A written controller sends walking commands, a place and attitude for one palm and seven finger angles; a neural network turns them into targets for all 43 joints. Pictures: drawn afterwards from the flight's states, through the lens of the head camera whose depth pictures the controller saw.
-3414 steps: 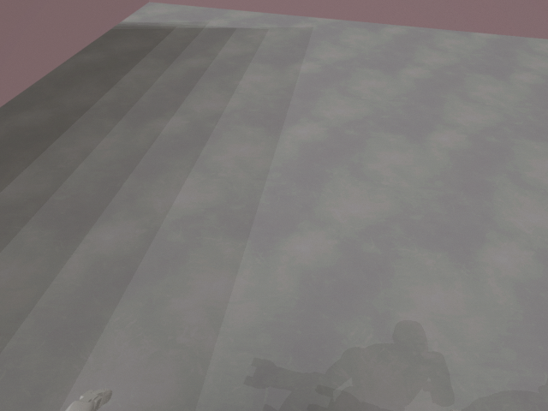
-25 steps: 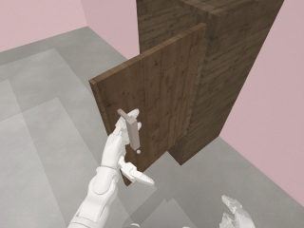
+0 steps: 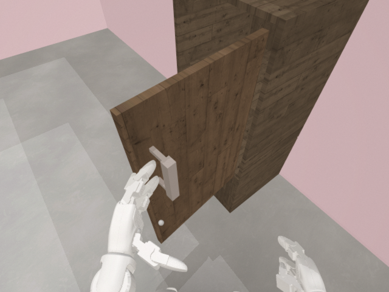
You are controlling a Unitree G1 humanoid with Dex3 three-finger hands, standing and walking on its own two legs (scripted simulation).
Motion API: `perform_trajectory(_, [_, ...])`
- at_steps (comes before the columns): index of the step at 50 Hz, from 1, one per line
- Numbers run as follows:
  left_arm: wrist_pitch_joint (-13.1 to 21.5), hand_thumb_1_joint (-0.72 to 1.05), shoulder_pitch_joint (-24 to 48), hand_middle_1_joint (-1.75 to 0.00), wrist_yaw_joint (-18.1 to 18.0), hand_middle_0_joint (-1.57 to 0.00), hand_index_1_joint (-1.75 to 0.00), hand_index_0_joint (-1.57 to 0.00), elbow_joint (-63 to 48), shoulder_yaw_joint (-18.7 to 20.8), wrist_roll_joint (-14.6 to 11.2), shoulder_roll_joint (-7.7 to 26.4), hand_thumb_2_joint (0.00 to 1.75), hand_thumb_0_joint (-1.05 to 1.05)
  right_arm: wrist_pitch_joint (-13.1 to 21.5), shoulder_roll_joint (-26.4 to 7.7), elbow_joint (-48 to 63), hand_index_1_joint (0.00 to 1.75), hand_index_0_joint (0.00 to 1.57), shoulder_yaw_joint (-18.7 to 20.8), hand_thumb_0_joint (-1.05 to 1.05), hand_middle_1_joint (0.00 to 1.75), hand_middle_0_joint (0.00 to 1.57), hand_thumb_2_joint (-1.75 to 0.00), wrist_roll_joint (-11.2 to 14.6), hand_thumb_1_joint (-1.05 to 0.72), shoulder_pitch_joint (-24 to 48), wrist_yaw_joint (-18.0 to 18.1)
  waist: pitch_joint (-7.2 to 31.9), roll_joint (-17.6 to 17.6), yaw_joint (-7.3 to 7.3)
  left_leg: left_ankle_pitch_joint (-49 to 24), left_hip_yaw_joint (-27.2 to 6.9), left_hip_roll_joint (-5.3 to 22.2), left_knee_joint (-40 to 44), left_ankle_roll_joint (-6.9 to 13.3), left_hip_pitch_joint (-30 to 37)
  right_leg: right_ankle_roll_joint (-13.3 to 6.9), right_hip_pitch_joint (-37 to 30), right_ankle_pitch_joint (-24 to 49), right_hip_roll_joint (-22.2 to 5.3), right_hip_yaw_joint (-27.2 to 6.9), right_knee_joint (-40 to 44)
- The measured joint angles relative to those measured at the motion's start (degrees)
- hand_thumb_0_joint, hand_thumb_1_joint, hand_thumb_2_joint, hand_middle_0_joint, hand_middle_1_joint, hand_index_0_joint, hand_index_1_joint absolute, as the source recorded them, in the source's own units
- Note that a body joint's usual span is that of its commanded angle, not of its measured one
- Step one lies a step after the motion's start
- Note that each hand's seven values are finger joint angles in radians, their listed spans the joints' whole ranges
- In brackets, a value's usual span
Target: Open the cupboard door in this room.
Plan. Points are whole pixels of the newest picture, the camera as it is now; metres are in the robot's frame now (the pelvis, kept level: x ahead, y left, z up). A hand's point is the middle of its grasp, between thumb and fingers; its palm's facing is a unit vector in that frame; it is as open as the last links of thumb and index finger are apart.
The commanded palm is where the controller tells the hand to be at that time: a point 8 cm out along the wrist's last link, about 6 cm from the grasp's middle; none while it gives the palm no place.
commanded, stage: slide the hand sideways off the handle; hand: left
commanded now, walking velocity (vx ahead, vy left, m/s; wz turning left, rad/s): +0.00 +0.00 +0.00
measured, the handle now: (164, 174) +0.33 +0.09 +0.07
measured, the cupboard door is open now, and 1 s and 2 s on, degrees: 96 96 96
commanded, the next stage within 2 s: draw the hand back to the body in 0.46 s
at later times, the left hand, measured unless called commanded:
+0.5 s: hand (132, 253) +0.18 +0.12 +0.07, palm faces +0.01 -1.00 -0.02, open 16.3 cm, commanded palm +0.16 +0.17 +0.07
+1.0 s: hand (99, 242) +0.18 +0.16 +0.11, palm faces +0.01 -1.00 -0.06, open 16.3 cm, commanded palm +0.15 +0.22 +0.13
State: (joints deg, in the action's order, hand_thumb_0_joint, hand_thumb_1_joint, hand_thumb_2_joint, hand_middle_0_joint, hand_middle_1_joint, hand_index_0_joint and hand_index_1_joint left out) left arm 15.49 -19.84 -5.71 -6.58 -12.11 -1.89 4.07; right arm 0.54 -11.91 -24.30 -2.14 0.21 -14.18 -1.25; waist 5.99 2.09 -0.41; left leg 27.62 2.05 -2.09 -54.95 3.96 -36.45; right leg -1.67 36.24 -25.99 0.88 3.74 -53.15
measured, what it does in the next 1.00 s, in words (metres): stands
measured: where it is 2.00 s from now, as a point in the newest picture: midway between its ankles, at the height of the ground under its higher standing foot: outside the picture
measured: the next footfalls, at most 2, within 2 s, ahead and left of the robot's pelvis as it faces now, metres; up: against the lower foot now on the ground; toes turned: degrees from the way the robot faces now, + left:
none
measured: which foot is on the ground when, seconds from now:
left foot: down 0.00-1.00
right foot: down 0.00-1.00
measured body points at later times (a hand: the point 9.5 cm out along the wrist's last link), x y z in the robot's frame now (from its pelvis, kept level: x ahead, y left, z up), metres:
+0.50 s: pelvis +0.00 -0.02 -0.01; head +0.04 -0.02 +0.43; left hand +0.17 +0.17 +0.07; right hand +0.19 -0.25 -0.08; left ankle +0.00 +0.07 -0.69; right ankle +0.01 -0.11 -0.69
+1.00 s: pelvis +0.00 -0.01 +0.01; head +0.01 -0.02 +0.46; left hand +0.18 +0.21 +0.12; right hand +0.19 -0.23 -0.05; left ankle +0.00 +0.07 -0.69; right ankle +0.01 -0.11 -0.69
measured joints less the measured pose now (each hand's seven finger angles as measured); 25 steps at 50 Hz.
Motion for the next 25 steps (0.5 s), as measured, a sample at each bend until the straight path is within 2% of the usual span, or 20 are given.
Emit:
perform_trajectory(5, [0.3,-0.5,-3.0,-0.31,2.2,-0.18,-0.31,-0.18,-2.9,1.4,-0.6,1.2,0.3,-0.01,0.5,0.1,0.5,0.3,0.2,0.0,0.01,0.3,0.2,-0.9,0.0,-0.91,0.2,0.3,0.3,-0.2,-0.26,0.7,-0.3,0.1,-1.0,-0.4,-1.0,-0.4,1.0,-0.8,0.1,0.4,-1.1])
perform_trajectory(15, [1.7,-0.49,-12.1,-0.31,6.8,-0.16,-0.3,-0.17,-8.2,7.1,-4.4,3.7,0.3,-0.01,1.5,-0.6,1.1,0.3,0.2,0.5,0.01,0.3,0.2,-0.9,0.4,-0.91,-0.9,1.1,1.3,-0.1,-0.48,1.5,-1.2,0.6,-2.4,-1.2,-2.0,-1.2,1.8,-1.8,0.6,1.3,-2.2])
perform_trajectory(20, [3.2,-0.49,-13.7,-0.3,9.9,-0.16,-0.3,-0.16,-8.6,9.9,-6.8,5.1,0.3,-0.01,2.5,-1.3,0.8,0.3,0.2,1.0,0.01,0.3,0.2,-0.9,0.7,-0.91,-0.8,1.8,1.3,-0.1,-0.43,1.9,-2.0,0.9,-4.2,-1.6,-4.0,-1.6,3.4,-2.1,0.8,2.1,-3.6])
perform_trajectory(25, [4.3,-0.5,-14.3,-0.3,12.5,-0.15,-0.3,-0.15,-9.7,10.8,-8.6,5.9,0.3,-0.01,3.5,-1.8,0.6,0.3,0.2,1.4,0.01,0.3,0.2,-0.9,1.0,-0.91,-0.8,2.4,1.5,0.3,-0.23,2.0,-2.4,1.0,-5.5,-1.8,-5.4,-1.8,4.6,-2.2,0.9,2.6,-4.6])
